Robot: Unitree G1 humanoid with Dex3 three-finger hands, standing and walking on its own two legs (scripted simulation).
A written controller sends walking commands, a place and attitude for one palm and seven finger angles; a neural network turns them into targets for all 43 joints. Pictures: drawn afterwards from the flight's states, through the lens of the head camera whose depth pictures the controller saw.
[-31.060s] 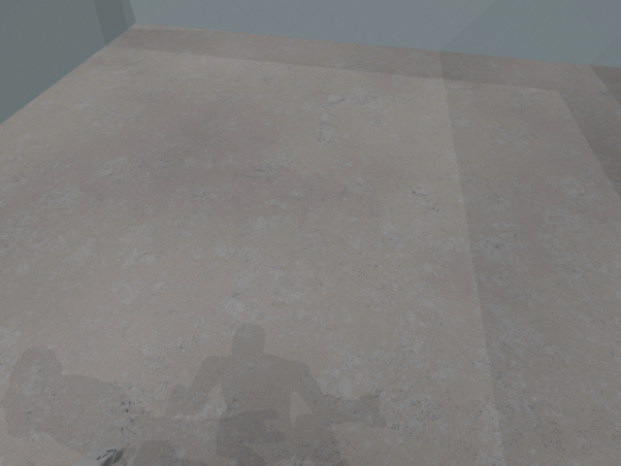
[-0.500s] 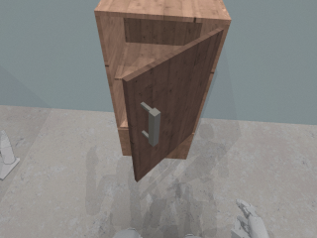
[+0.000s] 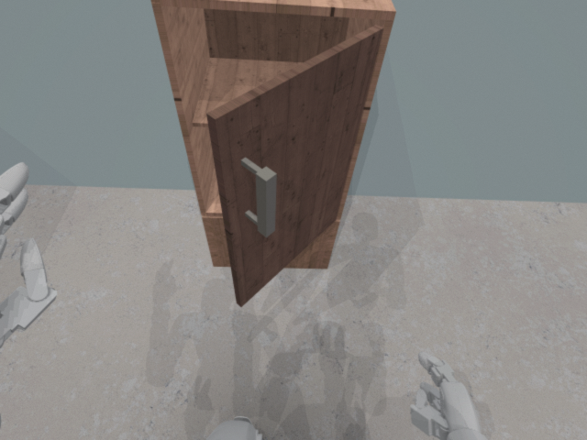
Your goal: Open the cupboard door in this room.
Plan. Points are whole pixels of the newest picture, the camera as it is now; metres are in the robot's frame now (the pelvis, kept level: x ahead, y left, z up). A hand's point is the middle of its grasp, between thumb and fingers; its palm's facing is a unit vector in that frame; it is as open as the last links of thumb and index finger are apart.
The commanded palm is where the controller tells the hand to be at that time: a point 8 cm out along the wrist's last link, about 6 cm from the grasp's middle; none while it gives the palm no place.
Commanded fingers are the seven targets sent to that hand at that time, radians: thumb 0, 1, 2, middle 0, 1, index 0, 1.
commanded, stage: stop stepping back and stand still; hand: left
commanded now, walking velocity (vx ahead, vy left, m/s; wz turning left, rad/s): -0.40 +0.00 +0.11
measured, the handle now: (257, 198) +0.48 +0.11 +0.01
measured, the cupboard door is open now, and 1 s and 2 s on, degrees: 47 47 47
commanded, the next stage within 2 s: let the arm hang, fingers relaxed in 0.88 s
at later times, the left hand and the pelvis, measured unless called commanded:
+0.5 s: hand out of the picture +0.08 +0.24 +0.17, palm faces +0.51 -0.76 -0.41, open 7.4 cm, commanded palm +0.03 +0.27 +0.18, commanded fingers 0.00 0.90 0.90 -0.20 -0.30 -0.20 -0.30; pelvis -0.09 -0.03 +0.01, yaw +2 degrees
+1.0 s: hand out of the picture +0.08 +0.25 +0.15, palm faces +0.45 -0.77 -0.45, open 7.4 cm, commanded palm none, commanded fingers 0.00 0.90 0.90 -0.20 -0.30 -0.20 -0.30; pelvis -0.11 -0.02 +0.00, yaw +3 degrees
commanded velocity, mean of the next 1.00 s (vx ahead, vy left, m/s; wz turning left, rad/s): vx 0.09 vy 0.02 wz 0.01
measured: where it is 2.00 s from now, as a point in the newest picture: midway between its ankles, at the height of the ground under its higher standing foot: outside the picture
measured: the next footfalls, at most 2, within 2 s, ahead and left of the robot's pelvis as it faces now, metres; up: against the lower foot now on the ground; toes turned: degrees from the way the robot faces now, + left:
left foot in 0.04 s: +0.10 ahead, +0.09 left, +0.00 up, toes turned +1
right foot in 0.34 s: -0.05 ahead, -0.12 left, +0.00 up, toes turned +4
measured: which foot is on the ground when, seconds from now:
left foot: up 0.00-0.02, down 0.04-0.34, up 0.36-0.56, down 0.58-1.00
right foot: down 0.00-0.06, up 0.08-0.32, down 0.34-1.00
